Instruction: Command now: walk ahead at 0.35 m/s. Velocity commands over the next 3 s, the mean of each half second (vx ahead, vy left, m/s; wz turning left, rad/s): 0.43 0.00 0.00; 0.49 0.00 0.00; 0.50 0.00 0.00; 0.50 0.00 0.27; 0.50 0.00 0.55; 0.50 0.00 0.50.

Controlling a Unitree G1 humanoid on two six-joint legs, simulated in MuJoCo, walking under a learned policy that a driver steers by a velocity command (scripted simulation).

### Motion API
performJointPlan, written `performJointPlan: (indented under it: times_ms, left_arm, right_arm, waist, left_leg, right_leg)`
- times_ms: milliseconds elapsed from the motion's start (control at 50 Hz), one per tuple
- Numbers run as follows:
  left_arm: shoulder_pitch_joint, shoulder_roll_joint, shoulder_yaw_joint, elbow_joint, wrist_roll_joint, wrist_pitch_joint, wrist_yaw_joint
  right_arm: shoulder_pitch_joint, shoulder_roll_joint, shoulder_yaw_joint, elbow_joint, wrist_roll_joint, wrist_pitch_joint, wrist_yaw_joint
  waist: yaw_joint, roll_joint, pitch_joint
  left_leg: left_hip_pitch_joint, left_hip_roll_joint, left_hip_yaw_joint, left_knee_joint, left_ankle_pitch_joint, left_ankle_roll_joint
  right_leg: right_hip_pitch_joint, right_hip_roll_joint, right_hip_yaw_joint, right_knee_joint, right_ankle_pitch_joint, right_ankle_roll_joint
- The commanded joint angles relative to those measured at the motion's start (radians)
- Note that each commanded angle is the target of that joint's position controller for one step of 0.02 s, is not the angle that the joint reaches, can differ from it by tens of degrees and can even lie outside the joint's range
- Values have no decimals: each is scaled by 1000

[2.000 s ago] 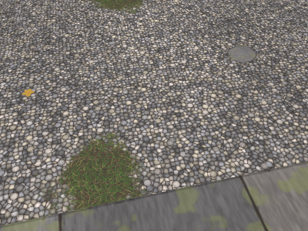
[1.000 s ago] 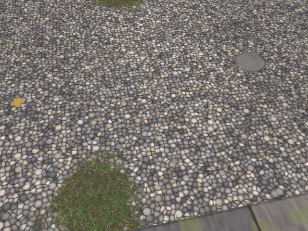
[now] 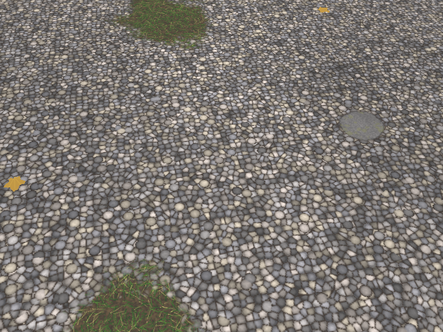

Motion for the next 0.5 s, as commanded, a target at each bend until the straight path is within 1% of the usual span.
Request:
performJointPlan:
  times_ms: [20,40,60,80,100,120,140,160,180,220,260,280,320,360,380,400,420,440,460,480,500]
  left_arm:
    - [-170,55,-1,-151,5,-44,-3]
    - [-188,82,6,-161,-5,-57,-6]
    - [-177,87,9,-157,-22,-63,-15]
    - [-170,82,10,-150,-21,-66,-19]
    - [-183,90,19,-151,-13,-65,-19]
    - [-193,105,29,-154,-4,-59,-21]
    - [-193,91,30,-157,-2,-51,-25]
    - [-205,72,29,-161,0,-43,-29]
    - [-234,59,26,-174,2,-35,-30]
    - [-333,43,17,-220,6,-29,-29]
    - [-433,32,6,-259,7,-30,-32]
    - [-471,32,2,-272,5,-32,-35]
    - [-527,42,-2,-292,0,-32,-45]
    - [-569,52,-4,-316,-4,-36,-56]
    - [-579,61,-2,-326,-5,-39,-62]
    - [-572,75,2,-331,-5,-43,-67]
    - [-537,97,12,-327,-4,-45,-69]
    - [-470,126,26,-313,-3,-45,-68]
    - [-319,164,49,-270,-4,-43,-62]
    - [-135,209,70,-220,-2,-37,-52]
    - [21,297,90,-188,30,-32,-45]
  right_arm:
    - [375,-266,-74,63,-2,-16,7]
    - [316,-173,-38,51,-21,-26,9]
    - [243,-120,-20,26,-24,-34,10]
    - [196,-101,-11,7,-26,-37,15]
    - [172,-93,-3,-2,-26,-35,19]
    - [173,-72,7,-2,-29,-29,18]
    - [195,-68,11,2,-32,-21,14]
    - [217,-74,13,7,-32,-15,8]
    - [233,-89,12,9,-33,-11,0]
    - [235,-121,10,1,-36,-6,-14]
    - [234,-132,9,-10,-39,-2,-24]
    - [247,-139,7,-11,-37,-2,-26]
    - [287,-143,2,-2,-29,-2,-27]
    - [307,-140,-2,8,-21,0,-27]
    - [306,-142,-5,9,-19,3,-28]
    - [296,-150,-9,6,-20,6,-28]
    - [281,-164,-15,-1,-22,10,-29]
    - [268,-179,-21,-7,-26,16,-29]
    - [248,-178,-21,-14,-31,25,-28]
    - [227,-165,-13,-32,-37,28,-25]
    - [331,-51,17,-50,-39,15,-13]
  waist:
    - [-185,346,-16]
    - [-134,237,-1]
    - [-91,158,51]
    - [-63,101,52]
    - [-46,72,71]
    - [-37,83,65]
    - [-34,105,59]
    - [-32,106,60]
    - [-34,102,70]
    - [-43,91,102]
    - [-62,100,127]
    - [-72,108,133]
    - [-84,114,147]
    - [-80,114,162]
    - [-70,114,158]
    - [-52,117,139]
    - [-22,133,100]
    - [19,158,38]
    - [98,169,-53]
    - [179,159,-161]
    - [142,-60,-341]
  left_leg:
    - [512,349,-682,-387,-41,221]
    - [496,410,-774,-409,13,234]
    - [452,392,-654,-389,89,203]
    - [420,349,-531,-392,143,168]
    - [388,315,-432,-401,236,139]
    - [363,272,-342,-409,322,109]
    - [345,248,-291,-417,374,97]
    - [333,237,-261,-429,414,98]
    - [317,235,-240,-444,440,104]
    - [273,234,-212,-477,454,111]
    - [216,209,-168,-504,432,98]
    - [203,205,-155,-517,418,95]
    - [218,218,-142,-530,402,98]
    - [284,248,-135,-514,435,94]
    - [325,263,-129,-493,478,88]
    - [363,273,-120,-455,567,79]
    - [392,280,-112,-398,726,68]
    - [413,280,-103,-308,910,58]
    - [388,250,-76,-134,1034,38]
    - [214,212,-63,106,923,8]
    - [-178,57,-36,521,438,-52]
  right_leg:
    - [-590,87,-54,468,104,-12]
    - [-698,60,66,662,-58,-30]
    - [-739,11,95,730,3,-60]
    - [-734,-32,85,713,96,-79]
    - [-727,-62,66,655,167,-83]
    - [-687,-80,44,606,212,-82]
    - [-658,-84,25,570,235,-73]
    - [-654,-86,7,538,252,-59]
    - [-662,-86,-7,500,276,-43]
    - [-674,-82,-22,364,341,-16]
    - [-620,-58,-45,193,431,-8]
    - [-588,-44,-59,132,468,-8]
    - [-553,-26,-71,54,507,-17]
    - [-561,-23,-58,-2,508,-40]
    - [-559,-19,-53,-25,494,-55]
    - [-532,-9,-55,-43,471,-71]
    - [-466,13,-66,-48,443,-88]
    - [-365,45,-85,-37,411,-106]
    - [-178,78,-105,-41,401,-133]
    - [113,16,-33,-20,400,-175]
    - [513,-260,412,-53,207,-322]
Next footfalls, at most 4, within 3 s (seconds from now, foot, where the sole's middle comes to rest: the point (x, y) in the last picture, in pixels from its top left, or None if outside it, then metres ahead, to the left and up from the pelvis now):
0.48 right None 0.42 -0.13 -0.76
1.04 left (186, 273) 0.71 0.12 -0.76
1.58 right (255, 197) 1.03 -0.12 -0.76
2.16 left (188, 145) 1.30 0.15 -0.76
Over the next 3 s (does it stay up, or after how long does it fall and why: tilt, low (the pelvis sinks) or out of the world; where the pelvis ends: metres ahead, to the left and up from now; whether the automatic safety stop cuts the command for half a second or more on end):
stays up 1.59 0.19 0.02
